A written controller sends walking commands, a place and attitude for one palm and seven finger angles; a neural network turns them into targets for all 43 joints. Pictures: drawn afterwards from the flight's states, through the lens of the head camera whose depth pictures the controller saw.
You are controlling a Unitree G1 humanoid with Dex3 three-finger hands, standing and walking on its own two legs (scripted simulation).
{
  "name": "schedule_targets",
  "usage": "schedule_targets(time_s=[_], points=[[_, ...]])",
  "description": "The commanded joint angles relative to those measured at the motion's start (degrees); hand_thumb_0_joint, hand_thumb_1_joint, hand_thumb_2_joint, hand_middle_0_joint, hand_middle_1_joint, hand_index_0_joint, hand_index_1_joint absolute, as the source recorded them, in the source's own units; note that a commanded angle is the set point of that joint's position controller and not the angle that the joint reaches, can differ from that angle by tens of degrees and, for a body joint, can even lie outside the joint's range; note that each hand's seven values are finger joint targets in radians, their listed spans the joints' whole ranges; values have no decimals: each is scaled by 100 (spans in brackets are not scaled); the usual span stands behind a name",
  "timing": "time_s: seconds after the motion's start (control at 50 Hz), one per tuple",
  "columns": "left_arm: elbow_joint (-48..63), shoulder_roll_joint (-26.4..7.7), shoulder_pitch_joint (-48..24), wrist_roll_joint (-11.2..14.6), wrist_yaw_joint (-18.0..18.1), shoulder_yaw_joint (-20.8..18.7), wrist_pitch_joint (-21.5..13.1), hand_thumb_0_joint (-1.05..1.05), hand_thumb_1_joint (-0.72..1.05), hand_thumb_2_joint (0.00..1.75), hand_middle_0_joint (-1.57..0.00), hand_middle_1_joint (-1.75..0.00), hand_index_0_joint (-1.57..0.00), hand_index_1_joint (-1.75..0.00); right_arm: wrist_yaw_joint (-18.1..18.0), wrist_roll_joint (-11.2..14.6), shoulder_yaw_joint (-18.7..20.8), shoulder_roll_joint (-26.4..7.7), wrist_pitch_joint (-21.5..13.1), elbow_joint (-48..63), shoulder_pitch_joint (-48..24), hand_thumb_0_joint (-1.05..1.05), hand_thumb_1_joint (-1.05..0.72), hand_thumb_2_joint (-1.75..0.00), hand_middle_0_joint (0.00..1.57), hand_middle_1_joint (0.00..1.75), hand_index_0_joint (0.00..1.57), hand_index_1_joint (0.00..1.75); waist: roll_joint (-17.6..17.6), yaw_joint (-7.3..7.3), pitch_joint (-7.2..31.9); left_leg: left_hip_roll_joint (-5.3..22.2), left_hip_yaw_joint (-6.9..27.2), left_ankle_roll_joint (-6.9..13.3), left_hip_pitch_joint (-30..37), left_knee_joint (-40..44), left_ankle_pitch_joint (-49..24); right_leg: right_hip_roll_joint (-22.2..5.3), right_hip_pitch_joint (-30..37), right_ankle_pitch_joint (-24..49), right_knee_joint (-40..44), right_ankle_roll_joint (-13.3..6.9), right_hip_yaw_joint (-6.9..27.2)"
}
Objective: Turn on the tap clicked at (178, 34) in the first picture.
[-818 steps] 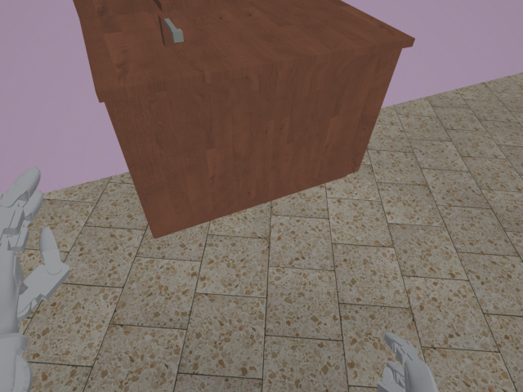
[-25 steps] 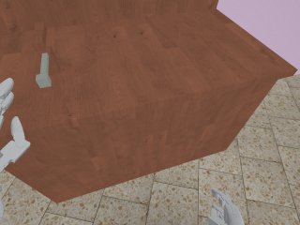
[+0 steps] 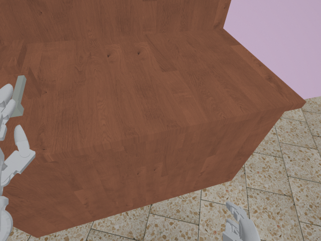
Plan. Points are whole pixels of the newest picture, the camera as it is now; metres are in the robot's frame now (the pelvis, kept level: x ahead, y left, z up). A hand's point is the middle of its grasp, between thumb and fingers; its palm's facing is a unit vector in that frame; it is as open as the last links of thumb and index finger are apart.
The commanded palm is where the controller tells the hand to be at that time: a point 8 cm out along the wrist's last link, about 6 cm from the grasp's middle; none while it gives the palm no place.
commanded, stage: come to a stop and stand still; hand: left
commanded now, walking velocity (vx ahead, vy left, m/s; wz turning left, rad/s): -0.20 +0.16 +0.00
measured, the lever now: (14, 109) +0.36 +0.39 +0.12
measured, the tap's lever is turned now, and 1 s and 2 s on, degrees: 0 0 0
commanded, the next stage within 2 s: look again from close up in 1.62 s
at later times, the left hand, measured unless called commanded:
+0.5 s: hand (33, 144) +0.23 +0.25 +0.18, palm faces +0.47 -0.81 -0.34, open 7.4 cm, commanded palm +0.17 +0.28 +0.18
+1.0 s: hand (56, 153) +0.23 +0.22 +0.15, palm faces +0.27 -0.88 -0.38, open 7.4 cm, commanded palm +0.18 +0.28 +0.18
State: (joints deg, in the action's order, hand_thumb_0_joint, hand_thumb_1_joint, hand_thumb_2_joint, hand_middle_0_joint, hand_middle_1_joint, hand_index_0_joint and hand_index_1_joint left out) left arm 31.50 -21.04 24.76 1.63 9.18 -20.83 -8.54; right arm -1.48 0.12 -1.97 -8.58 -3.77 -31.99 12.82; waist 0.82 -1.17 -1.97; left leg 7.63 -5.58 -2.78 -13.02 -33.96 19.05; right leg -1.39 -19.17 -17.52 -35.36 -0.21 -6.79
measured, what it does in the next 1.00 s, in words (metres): steps on the spot: right foot, then left foot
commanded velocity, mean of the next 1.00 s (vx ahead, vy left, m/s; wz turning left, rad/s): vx -0.05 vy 0.03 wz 0.00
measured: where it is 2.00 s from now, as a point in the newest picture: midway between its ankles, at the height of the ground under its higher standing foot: outside the picture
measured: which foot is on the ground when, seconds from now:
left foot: down 0.00-0.02, up 0.04-0.32, down 0.34-1.00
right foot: up 0.00-0.00, down 0.02-1.00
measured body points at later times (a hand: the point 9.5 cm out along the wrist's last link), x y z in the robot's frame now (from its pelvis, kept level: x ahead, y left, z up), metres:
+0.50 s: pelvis +0.02 +0.00 +0.00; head +0.03 +0.02 +0.45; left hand +0.20 +0.29 +0.20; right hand +0.20 -0.22 -0.07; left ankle +0.06 +0.10 -0.73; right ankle +0.05 -0.11 -0.73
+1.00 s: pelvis +0.01 +0.01 +0.01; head +0.02 +0.01 +0.46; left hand +0.21 +0.27 +0.17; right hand +0.16 -0.23 -0.07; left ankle +0.06 +0.10 -0.73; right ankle +0.05 -0.11 -0.73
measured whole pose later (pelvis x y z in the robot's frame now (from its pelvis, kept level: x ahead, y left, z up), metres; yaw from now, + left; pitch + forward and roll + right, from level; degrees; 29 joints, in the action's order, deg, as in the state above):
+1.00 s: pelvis +0.01 +0.01 +0.01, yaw -3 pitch -2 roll -1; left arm 24.4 -19.4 26.0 1.5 4.6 -16.3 -10.6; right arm -2.0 0.5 -0.9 -12.5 -7.9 -33.0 14.1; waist 0.0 -0.8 -1.9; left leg 1.2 -5.9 1.4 -15.3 -27.2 11.2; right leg 0.8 -14.7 -9.2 -25.0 -0.4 -0.4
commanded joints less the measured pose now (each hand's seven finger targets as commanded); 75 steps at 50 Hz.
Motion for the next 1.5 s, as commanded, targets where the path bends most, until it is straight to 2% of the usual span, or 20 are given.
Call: schedule_targets(time_s=[0.0, 0.02, 0.06, 0.12, 0.22, 0.28, 0.38, 0.54, 0.6, 0.66, 0.68, 0.7, 0.72, 0.74, 0.78, 0.9, 0.92, 1.06, 1.24, 1.48], points=[[986, -1200, -598, -105, 131, -699, -378, 0, 90, 90, -20, -30, -20, -30, -69, 38, 374, -745, -211, 747, -501, 0, -90, -90, 20, 30, 20, 30, 768, 31, 953, -337, -330, 220, -1510, -1683, 227, -1219, 1993, 893, 1484, -573, 1830], [844, -1280, -492, -40, 166, -811, -320, 0, 90, 90, -20, -30, -20, -30, -86, 43, 343, -785, -250, 804, -666, 0, -90, -90, 20, 30, 20, 30, 1158, -59, 755, -564, 62, 132, -2097, -2539, 1274, -1995, 1956, 1895, 1753, -1039, 2875], [868, -1187, -531, 4, 118, -762, -400, 0, 90, 90, -20, -30, -20, -30, -71, 65, 367, -855, -277, 622, -611, 0, -90, -90, 20, 30, 20, 30, 617, -2, 716, -314, 669, 113, -1857, -2987, 915, -2012, 1392, 1874, 1805, -982, 2627], [890, -1180, 26, 51, 162, -912, -500, 0, 90, 90, -20, -30, -20, -30, -107, 53, 240, -750, -161, 510, -752, 0, -90, -90, 20, 30, 20, 30, 248, 41, 676, -287, 588, 81, -1512, -2154, 545, -1757, 1314, 3185, 1366, -902, 1617], [971, -1047, 60, 77, 238, -865, -512, 0, 90, 90, -20, -30, -20, -30, -193, 43, 330, -767, -208, 657, -756, 0, -90, -90, 20, 30, 20, 30, 833, -23, 796, -502, 213, 107, -743, -613, 9, -1642, 1222, 3165, 1201, -699, 1260], [1220, -991, -190, 34, 232, -670, -439, 0, 90, 90, -20, -30, -20, -30, -195, 45, 390, -817, -199, 672, -560, 0, -90, -90, 20, 30, 20, 30, 548, 74, 1048, -616, 219, 119, 34, 428, -952, -1395, 1016, 2448, 888, -437, 1072], [1280, -941, -265, 4, 170, -568, -477, 0, 90, 90, -20, -30, -20, -30, -252, 23, 384, -950, -289, 753, -627, 0, -90, -90, 20, 30, 20, 30, -1276, -8, 846, 645, 1554, 647, -247, 1550, -2245, -122, 681, -357, -96, 36, 471], [1002, -779, -368, -34, 126, -417, -485, 0, 90, 90, -20, -30, -20, -30, -170, -10, 329, -929, -457, 666, -561, 0, -90, -90, 20, 30, 20, 30, -833, 9, 811, 179, 917, 329, -678, 1365, -576, -118, 1418, 829, 1057, -31, 729], [646, -714, -452, -15, 73, -372, -408, 0, 90, 90, -20, -30, -20, -30, -160, 10, 309, -910, -371, 680, -575, 0, -90, -90, 20, 30, 20, 30, -542, -5, 376, -44, 765, 255, -985, 1512, 833, -136, 971, -186, 1502, -64, 1002], [494, -714, -656, -2, 64, -294, -345, 0, 90, 90, -20, -30, -20, -30, -197, 4, 270, -864, -342, 634, -575, 0, -90, -90, 20, 30, 20, 30, -121, 24, 327, -232, 611, 222, -573, 1226, 523, -287, 535, -633, 1960, -96, 1219], [1569, -5268, -6474, -822, -48, -3446, -921, 0, 90, 90, -20, -30, -20, -30, -225, -245, 400, -1087, -693, 527, -188, 0, -90, -90, 20, 30, 20, 30, 717, -90, -850, -342, 335, 341, -1054, 300, -522, -415, -386, 945, 2312, 216, 1474], [-1721, -1821, -3254, -278, -371, -1136, -691, 0, 90, 90, -20, -30, -20, -30, -235, -11, 177, -421, -663, 213, -340, 0, -90, -90, 20, 30, 20, 30, 746, 19, 649, -742, 504, 444, -87, 473, -701, -824, -31, 417, 1957, -305, 1435], [-997, -1345, -2003, 110, -256, -988, -558, 0, 90, 90, -20, -30, -20, -30, -198, 146, 346, -763, -665, 592, -710, 0, -90, -90, 20, 30, 20, 30, -572, -176, 560, -501, 392, 354, 595, 909, -895, -478, -51, 534, 1760, -386, 1551], [-1285, -811, -1958, 53, -321, -381, -543, 0, 90, 90, -20, -30, -20, -30, -163, 122, 372, -858, -760, 659, -416, 0, -90, -90, 20, 30, 20, 30, -702, -107, 783, -424, 249, 299, 438, 896, -540, -457, 259, 285, 1650, -311, 1459], [-574, -603, -1407, 109, -396, -52, -647, 0, 90, 90, -20, -30, -20, -30, -29, 130, 343, -905, -794, 725, -459, 0, -90, -90, 20, 30, 20, 30, -927, -159, 737, -400, 365, 377, 291, 1098, 66, -403, 320, -364, 1826, -63, 1469], [450, -1167, -590, 2, -273, -581, -557, 0, 90, 90, -20, -30, -20, -30, -25, 98, 316, -917, -791, 953, -641, 0, -90, -90, 20, 30, 20, 30, 925, -134, 600, -609, 278, 350, -29, 945, 441, -275, 205, -1523, 2256, -76, 1284], [673, -1614, -673, 3, -193, -1026, -560, 0, 90, 90, -20, -30, -20, -30, -64, 71, 310, -958, -776, 934, -711, 0, -90, -90, 20, 30, 20, 30, 607, -115, 558, -593, 284, 332, 151, 1013, 217, -241, 46, -1417, 2203, -106, 1230], [636, -1067, -1037, -1, -156, -772, -766, 0, 90, 90, -20, -30, -20, -30, -145, 42, 288, -962, -865, 908, -641, 0, -90, -90, 20, 30, 20, 30, -1222, -89, 436, -92, 941, 549, -833, 2125, 1266, 137, 1203, 7, 1059, -46, 754], [424, -663, -565, -13, -200, -285, -686, 0, 90, 90, -20, -30, -20, -30, -6, 11, 348, -1020, -893, 705, -527, 0, -90, -90, 20, 30, 20, 30, -311, -43, 688, -375, 721, 321, 68, 1364, -1236, 11, 1065, 1407, 1487, -65, 793], [1145, -888, -588, 113, -161, -532, -600, 0, 90, 90, -20, -30, -20, -30, -70, 33, 343, -948, -605, 876, -685, 0, -90, -90, 20, 30, 20, 30, -665, -53, 1259, -337, 621, 258, 736, 1014, -2958, -15, 1381, 2349, 1242, -59, 656]])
